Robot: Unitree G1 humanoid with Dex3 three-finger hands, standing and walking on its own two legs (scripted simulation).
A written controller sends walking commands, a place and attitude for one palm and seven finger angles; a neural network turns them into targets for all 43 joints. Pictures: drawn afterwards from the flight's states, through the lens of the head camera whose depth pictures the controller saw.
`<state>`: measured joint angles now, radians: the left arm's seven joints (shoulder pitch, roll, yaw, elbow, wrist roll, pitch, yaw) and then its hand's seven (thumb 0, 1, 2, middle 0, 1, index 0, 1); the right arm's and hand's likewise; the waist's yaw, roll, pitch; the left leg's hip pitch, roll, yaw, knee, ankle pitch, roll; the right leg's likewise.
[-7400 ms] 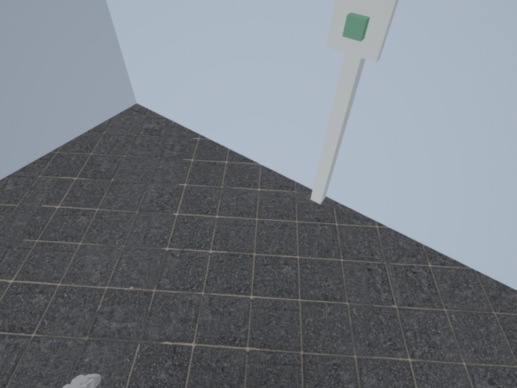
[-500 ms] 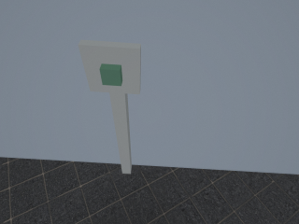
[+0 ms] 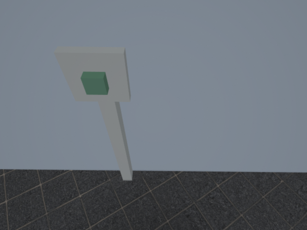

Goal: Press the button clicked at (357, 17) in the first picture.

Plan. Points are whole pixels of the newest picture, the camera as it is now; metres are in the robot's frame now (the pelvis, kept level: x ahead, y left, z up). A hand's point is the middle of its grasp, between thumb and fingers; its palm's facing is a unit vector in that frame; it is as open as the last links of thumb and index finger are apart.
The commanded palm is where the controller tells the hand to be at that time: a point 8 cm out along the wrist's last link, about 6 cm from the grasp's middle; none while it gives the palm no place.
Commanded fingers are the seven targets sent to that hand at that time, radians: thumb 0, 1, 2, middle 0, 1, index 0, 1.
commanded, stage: come to a stop and stand still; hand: left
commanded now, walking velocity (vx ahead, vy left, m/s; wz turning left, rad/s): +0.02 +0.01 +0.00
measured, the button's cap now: (95, 82) +0.48 +0.19 +0.12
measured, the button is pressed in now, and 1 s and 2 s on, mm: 0 0 0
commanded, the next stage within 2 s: look again from close up in 1.28 s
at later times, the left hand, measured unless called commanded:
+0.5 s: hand out of the picture -0.04 +0.18 -0.16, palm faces +0.00 -0.98 -0.19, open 7.3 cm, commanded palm none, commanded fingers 0.00 0.90 0.90 -0.20 -0.30 -0.20 -0.30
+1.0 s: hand out of the picture +0.01 +0.20 -0.15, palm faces +0.01 -0.96 -0.27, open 7.4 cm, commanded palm none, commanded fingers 0.00 0.90 0.90 -0.20 -0.30 -0.20 -0.30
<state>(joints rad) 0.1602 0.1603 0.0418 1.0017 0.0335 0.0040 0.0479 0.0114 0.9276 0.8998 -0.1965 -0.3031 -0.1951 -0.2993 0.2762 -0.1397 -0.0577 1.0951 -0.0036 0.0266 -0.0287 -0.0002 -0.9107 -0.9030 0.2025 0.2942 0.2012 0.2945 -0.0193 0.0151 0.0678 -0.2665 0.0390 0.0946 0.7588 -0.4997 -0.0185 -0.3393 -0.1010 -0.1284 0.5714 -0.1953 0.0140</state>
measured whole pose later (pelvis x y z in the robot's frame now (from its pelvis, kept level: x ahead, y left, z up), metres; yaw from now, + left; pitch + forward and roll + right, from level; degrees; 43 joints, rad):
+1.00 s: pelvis -0.04 -0.01 +0.02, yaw +0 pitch -3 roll +0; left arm 0.23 0.24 0.00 1.05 0.02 -0.01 0.03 0.01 0.91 0.90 -0.20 -0.30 -0.20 -0.30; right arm 0.22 -0.25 -0.02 1.08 -0.02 -0.01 -0.01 0.00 -0.91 -0.90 0.20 0.29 0.20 0.29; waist 0.00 0.00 -0.01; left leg -0.18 0.03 0.11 0.43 -0.20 0.02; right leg -0.18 0.00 -0.08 0.42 -0.20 -0.03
